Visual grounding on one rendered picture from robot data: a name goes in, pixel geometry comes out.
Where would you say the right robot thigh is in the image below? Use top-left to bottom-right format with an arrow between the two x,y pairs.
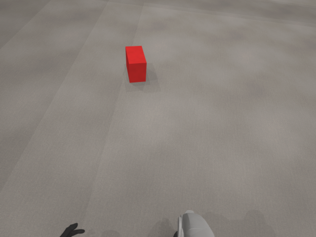
177,213 -> 215,237

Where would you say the left robot hand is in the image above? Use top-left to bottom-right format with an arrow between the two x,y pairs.
60,223 -> 85,237

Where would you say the carton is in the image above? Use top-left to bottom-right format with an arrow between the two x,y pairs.
125,46 -> 147,83

